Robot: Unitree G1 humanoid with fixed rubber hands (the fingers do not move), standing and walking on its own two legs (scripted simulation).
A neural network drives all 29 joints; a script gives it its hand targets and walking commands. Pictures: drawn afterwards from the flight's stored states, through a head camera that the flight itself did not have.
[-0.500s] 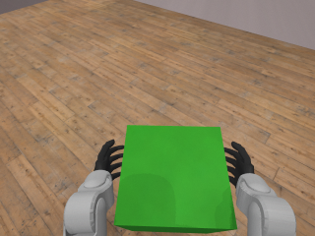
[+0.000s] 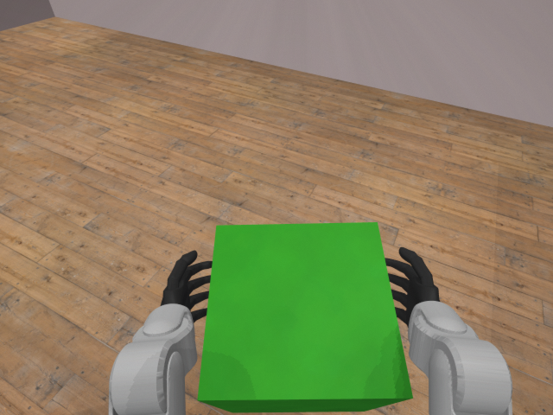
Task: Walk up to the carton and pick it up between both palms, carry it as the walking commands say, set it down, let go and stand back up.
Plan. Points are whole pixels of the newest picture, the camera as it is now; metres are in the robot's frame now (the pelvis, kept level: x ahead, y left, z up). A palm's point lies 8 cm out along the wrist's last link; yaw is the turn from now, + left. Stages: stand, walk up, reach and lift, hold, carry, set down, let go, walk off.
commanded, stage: carry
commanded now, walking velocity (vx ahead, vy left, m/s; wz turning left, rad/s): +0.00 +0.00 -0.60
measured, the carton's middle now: (297, 327) +0.26 +0.00 +0.02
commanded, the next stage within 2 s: none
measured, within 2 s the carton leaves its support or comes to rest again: neither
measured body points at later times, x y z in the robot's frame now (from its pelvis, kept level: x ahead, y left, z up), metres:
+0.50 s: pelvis -0.05 +0.00 -0.01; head -0.03 -0.01 +0.44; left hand +0.25 +0.04 +0.08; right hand +0.13 -0.24 +0.07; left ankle -0.02 +0.11 -0.72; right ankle -0.06 -0.09 -0.73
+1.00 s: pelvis -0.09 +0.05 +0.00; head -0.10 +0.07 +0.45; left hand +0.21 +0.04 +0.09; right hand +0.05 -0.21 +0.10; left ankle -0.05 +0.17 -0.71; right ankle -0.07 -0.09 -0.73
